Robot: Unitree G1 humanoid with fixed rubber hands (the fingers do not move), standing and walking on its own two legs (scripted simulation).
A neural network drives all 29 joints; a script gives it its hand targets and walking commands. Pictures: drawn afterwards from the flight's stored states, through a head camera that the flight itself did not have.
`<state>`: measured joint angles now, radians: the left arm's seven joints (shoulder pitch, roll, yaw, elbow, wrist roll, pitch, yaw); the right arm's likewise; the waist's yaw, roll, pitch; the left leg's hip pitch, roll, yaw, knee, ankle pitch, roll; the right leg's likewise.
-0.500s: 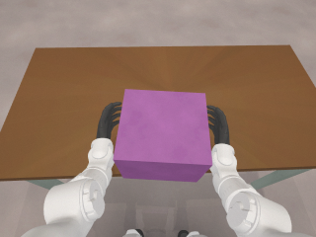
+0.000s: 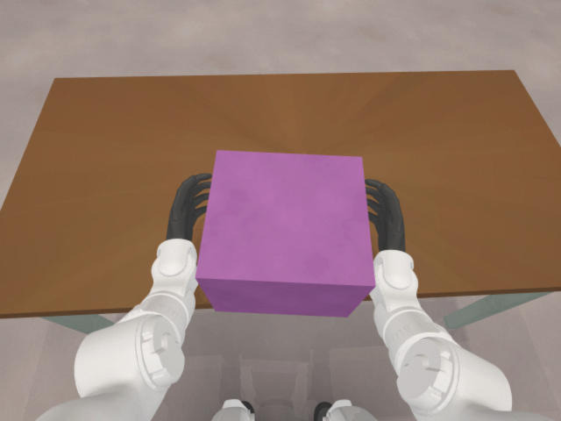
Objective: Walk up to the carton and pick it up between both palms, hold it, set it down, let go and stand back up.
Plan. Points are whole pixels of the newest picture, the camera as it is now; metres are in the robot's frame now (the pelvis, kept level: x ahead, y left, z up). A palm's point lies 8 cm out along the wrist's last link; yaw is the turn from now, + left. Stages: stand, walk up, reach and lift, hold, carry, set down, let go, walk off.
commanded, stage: set down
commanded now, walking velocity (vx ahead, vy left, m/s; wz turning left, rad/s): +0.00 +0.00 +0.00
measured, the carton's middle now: (285, 237) +0.39 +0.00 -0.04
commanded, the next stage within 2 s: none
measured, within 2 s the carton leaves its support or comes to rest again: neither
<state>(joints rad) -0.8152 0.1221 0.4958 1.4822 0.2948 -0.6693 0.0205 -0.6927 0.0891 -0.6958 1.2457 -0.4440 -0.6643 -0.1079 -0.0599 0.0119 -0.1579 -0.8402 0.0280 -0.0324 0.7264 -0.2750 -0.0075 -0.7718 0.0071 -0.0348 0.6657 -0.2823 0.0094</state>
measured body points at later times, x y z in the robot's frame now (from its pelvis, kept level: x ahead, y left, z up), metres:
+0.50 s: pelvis +0.00 +0.01 -0.02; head +0.08 +0.02 +0.42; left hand +0.43 +0.19 +0.00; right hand +0.39 -0.21 -0.01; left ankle +0.03 +0.12 -0.71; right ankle +0.01 -0.13 -0.71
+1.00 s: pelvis -0.01 +0.00 +0.00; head +0.04 +0.01 +0.45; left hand +0.45 +0.19 +0.09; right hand +0.40 -0.24 +0.08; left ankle +0.03 +0.12 -0.71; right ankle +0.01 -0.13 -0.71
